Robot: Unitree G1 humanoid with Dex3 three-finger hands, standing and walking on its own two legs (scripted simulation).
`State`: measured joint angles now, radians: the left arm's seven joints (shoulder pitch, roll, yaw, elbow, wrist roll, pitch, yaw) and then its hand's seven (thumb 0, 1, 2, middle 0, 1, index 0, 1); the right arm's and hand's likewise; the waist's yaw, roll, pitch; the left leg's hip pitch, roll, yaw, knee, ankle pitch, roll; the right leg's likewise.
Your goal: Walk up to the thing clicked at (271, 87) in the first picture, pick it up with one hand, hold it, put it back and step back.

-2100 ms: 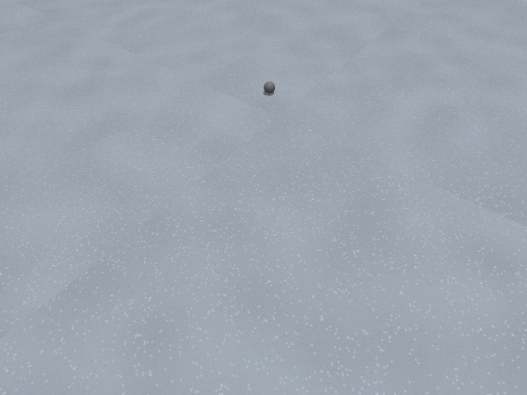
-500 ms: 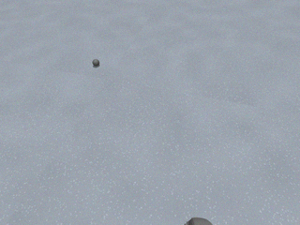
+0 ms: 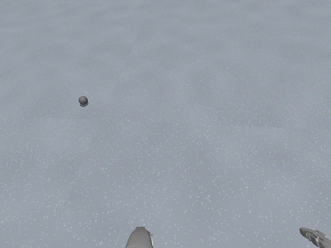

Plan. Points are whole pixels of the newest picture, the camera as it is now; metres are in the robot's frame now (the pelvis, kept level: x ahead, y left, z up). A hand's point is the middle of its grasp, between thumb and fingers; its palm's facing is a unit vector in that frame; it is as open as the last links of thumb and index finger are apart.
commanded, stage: walk up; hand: left
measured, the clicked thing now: (83, 100) +1.39 +0.88 -0.72
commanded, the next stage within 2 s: none
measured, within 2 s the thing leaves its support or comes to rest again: neither
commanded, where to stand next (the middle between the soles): +0.97 +0.88 m, yaw -31 degrees
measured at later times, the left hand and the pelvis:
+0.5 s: hand (60, 161) +0.40 +0.42 -0.11, palm faces -0.23 -0.84 -0.49, open 7.4 cm; pelvis +0.21 +0.17 +0.00, yaw -12 degrees
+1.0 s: hand (16, 142) +0.51 +0.66 -0.15, palm faces -0.27 -0.77 -0.58, open 7.4 cm; pelvis +0.40 +0.34 -0.02, yaw -17 degrees
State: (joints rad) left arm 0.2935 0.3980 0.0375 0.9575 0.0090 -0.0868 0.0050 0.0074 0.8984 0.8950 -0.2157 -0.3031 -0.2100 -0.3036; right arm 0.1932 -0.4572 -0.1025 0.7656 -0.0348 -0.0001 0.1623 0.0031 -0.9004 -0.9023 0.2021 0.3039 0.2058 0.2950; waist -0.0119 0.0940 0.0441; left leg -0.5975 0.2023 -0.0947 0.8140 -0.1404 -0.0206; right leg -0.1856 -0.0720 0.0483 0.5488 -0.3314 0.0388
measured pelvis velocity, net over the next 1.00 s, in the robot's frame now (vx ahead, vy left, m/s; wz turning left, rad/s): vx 0.40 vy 0.34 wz -0.30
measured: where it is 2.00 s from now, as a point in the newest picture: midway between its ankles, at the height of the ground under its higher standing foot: (96, 169)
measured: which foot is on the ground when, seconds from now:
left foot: up 0.00-0.04, down 0.06-0.52, up 0.54-0.90, down 0.92-1.00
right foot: down 0.00-0.08, up 0.10-0.48, down 0.50-0.94, up 0.96-1.00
